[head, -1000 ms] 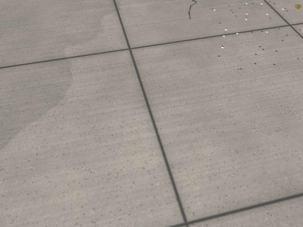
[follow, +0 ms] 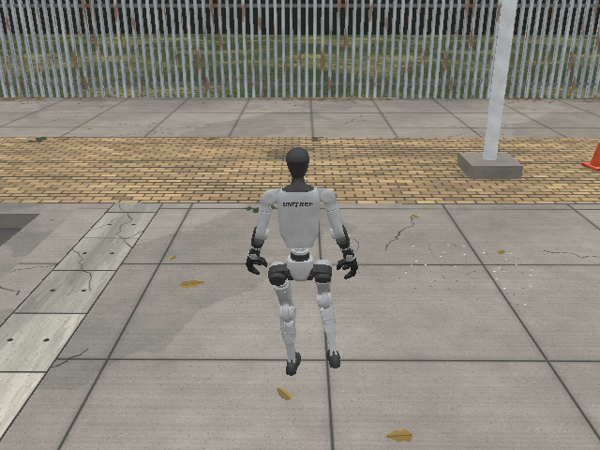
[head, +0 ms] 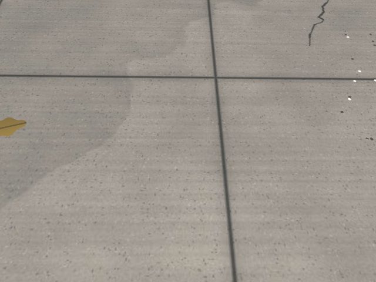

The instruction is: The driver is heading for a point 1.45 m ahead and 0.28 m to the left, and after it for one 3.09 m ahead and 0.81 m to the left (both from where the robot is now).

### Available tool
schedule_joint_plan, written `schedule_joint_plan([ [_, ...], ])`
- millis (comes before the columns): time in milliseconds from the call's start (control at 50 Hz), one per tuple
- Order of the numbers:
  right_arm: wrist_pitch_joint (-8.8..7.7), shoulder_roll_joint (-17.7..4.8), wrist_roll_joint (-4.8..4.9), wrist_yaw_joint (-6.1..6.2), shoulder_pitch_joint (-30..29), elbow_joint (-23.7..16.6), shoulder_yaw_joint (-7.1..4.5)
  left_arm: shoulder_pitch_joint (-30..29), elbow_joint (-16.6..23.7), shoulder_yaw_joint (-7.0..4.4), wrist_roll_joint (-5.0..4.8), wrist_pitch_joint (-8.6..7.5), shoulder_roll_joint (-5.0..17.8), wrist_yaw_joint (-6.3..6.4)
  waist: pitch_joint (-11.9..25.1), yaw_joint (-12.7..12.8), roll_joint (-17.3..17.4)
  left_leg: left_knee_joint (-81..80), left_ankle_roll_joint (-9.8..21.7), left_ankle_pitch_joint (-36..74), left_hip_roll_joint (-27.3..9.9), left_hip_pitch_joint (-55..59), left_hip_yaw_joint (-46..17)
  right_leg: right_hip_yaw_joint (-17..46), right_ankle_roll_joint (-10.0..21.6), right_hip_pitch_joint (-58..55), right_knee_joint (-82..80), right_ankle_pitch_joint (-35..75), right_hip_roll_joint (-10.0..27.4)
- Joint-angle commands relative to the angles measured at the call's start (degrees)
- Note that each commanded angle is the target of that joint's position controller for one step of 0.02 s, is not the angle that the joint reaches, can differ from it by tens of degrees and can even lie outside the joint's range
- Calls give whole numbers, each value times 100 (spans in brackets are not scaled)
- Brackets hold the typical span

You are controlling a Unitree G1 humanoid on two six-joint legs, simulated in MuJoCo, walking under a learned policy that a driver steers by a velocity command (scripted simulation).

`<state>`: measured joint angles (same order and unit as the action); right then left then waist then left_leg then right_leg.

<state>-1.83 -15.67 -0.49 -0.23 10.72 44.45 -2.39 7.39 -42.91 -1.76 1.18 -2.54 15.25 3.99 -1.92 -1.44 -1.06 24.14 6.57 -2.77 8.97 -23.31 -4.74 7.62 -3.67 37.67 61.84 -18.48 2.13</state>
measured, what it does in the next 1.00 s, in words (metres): steps on the spot, turning left: right foot, then left foot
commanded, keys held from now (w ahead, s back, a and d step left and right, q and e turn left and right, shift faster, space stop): q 0.62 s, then w+q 0.08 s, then w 0.30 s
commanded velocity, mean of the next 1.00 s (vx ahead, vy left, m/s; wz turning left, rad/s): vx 0.11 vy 0.00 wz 0.51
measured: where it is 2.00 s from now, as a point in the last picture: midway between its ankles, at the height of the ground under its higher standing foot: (108, 245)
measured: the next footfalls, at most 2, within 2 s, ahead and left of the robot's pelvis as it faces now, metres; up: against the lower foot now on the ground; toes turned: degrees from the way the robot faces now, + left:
right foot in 0.26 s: +0.13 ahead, -0.15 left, +0.00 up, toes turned +15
left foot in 0.74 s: +0.02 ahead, +0.08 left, +0.00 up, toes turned +29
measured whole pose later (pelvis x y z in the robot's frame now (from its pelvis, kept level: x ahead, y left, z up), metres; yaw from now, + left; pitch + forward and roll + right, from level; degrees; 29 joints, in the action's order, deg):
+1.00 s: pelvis +0.09 +0.03 +0.02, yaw +31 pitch +2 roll -1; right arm -3.2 -13.2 0.1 -0.2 22.8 40.7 -1.9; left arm 11.0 -42.5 -4.6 -0.1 -4.1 18.1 -1.2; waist 1.2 -1.5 -3.1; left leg 15.1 3.8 -14.6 2.4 -2.7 -1.7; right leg 0.7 -1.0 40.1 52.9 -1.5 5.3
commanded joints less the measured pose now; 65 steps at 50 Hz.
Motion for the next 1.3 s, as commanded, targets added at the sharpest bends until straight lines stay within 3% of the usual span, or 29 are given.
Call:
schedule_joint_plan([
  [20,65,-857,86,168,-168,-566,-239,655,236,-152,-34,164,423,103,941,225,621,-777,800,-744,-1434,280,-1791,-113,-117,-469,-542,354,-169],
  [80,182,-899,122,268,-93,-671,-276,250,443,-164,-58,153,448,78,826,71,838,-798,611,-1685,-1419,475,-2187,-20,-100,-407,-1218,408,-264],
  [160,311,-876,77,320,106,-779,-316,117,526,-164,-150,-1,464,-34,838,-57,941,-601,558,-1220,-1447,777,-2490,-55,-5,-923,-2062,95,-429],
  [220,389,-835,141,318,10,-928,-318,552,427,-225,-233,-83,538,-141,820,217,1005,-304,378,-655,-1296,861,-2705,-195,202,-1866,-3517,390,-472],
  [240,410,-740,194,322,46,-967,-291,766,358,-291,-212,-95,692,-161,848,305,879,-34,165,-891,-1045,580,-2540,-191,307,-2533,-4146,852,-196],
  [260,429,-426,198,310,339,-966,-214,776,414,-364,-96,-63,1015,-152,1055,124,-16,1020,-127,-2237,-552,-155,-1894,641,717,-3385,-4293,1151,913],
  [280,341,-504,245,269,202,-1247,-273,638,447,-464,166,9,1376,-170,725,-32,-1801,2193,-421,-3266,298,-1441,-664,2074,1640,-3371,-4500,2531,1957],
  [300,248,-1075,63,230,239,-1134,-431,400,632,-416,209,-27,1034,-172,740,18,-1268,3520,-698,-3070,-179,-1665,-757,2142,1916,-3174,-4451,2916,2247],
  [320,273,-1198,97,207,383,-966,-505,152,768,-347,133,-32,764,-153,767,-56,-737,4041,-811,-2695,-263,-1537,-664,1476,1709,-3079,-4280,2975,1895],
  [340,364,-1033,107,229,538,-811,-491,-5,834,-304,45,-17,632,-152,717,-118,-432,4432,-933,-2402,-289,-1474,-553,920,1468,-2996,-4165,2902,1487],
  [360,444,-884,86,241,613,-779,-458,-36,849,-267,-50,-2,557,-138,629,-88,-403,4909,-1038,-2157,-318,-1570,-490,620,1399,-2961,-4146,2885,1338],
  [420,504,-550,185,210,337,-976,-342,117,849,-245,-10,92,586,-113,389,82,-653,4810,-1241,-1721,-509,-1630,-11,-84,1458,-2897,-4312,2715,1011],
  [520,442,-367,160,106,-219,-1369,-240,483,758,-388,-27,221,908,-58,573,424,-825,3514,-1379,-1797,-961,-1503,239,-218,1712,-3579,-4265,2987,1408],
  [620,470,-413,154,-21,-250,-1511,-253,288,729,-483,-133,204,1114,-174,631,392,-967,2264,-1059,-1890,-1026,-418,701,-552,1674,-3150,-4179,2856,1579],
  [660,495,-437,183,-76,-271,-1557,-276,364,653,-530,-233,169,1196,-223,676,399,-956,1662,-797,-1866,-1002,-84,809,-495,1553,-3092,-4237,1577,1696],
  [700,468,-425,211,-137,146,-1380,-326,235,585,-520,-339,148,1153,-248,640,107,-843,593,-451,-1420,-827,857,1029,-660,1289,-2545,-4008,304,1592],
  [720,432,-529,239,-112,687,-1122,-406,353,507,-436,-313,136,878,-270,744,-52,-538,224,-271,-1478,-635,1839,1009,-934,1064,-1914,-3466,-300,1319],
  [740,367,-855,259,-49,1371,-951,-531,273,571,-276,-150,110,404,-347,863,-296,597,-219,62,-1811,-1509,2998,-336,-1546,611,-657,-1777,-1077,840],
  [760,232,-1614,168,-31,1553,-1103,-617,-142,1032,-201,-29,8,215,-382,650,-328,1935,-813,1129,-2676,-3049,3405,-3207,-1454,322,1522,-85,-2029,-36],
  [780,26,-1284,57,-64,1565,-1094,-529,-575,1120,-327,-229,-143,697,-405,514,-604,1340,-1366,1532,-3203,-3262,2818,-3599,-507,406,1740,570,-1716,116],
  [800,-88,-968,63,-54,1238,-1043,-392,-483,1072,-405,-362,-199,936,-462,74,-312,1293,-1452,1275,-3437,-3038,2571,-3061,-428,534,1822,582,-1019,299],
  [840,-162,-643,116,-36,630,-1106,-252,-116,740,-452,-148,-245,970,-466,-130,8,958,-1407,773,-2455,-2423,2175,-1964,-452,499,1443,183,179,496],
  [940,-245,-679,43,26,945,-831,-221,-32,472,-359,-113,-259,643,-513,18,13,571,-1517,546,-108,-2003,2213,-801,-660,257,1026,-529,1672,387],
  [1060,-254,-801,102,71,1408,-418,-226,-910,715,-208,-208,-312,400,-623,-323,-330,682,-1617,430,172,-1989,2296,-437,-782,260,721,-2287,2457,209],
  [1160,-195,-861,163,89,1680,-130,-237,-1401,971,-134,-247,-415,355,-807,-557,-397,657,-1320,446,653,-2271,2729,-476,-869,541,569,-3004,2021,59],
  [1220,-145,-1023,155,120,1547,-80,-277,-954,932,-215,-221,-425,577,-800,-108,-54,874,-620,274,2785,-2258,2933,-384,-1108,830,-488,-3174,1429,-281],
  [1260,-105,-1014,116,138,1409,-110,-242,606,581,-410,-191,-389,999,-666,1003,764,886,1280,15,4184,-1873,2250,-63,-1150,1238,-2946,-3197,1694,-355],
  [1280,-142,-658,7,135,1555,-274,-125,1662,420,-500,-83,-361,1426,-579,2010,1012,47,3261,-212,2188,-1412,620,95,452,1759,-5117,-3057,1584,943],
  [1300,-254,-43,96,75,2307,-204,50,1944,250,-507,-74,-379,1523,-643,2938,608,-1625,5034,-486,-2932,-361,-1085,-331,3337,2528,-6543,-3869,385,2180],
])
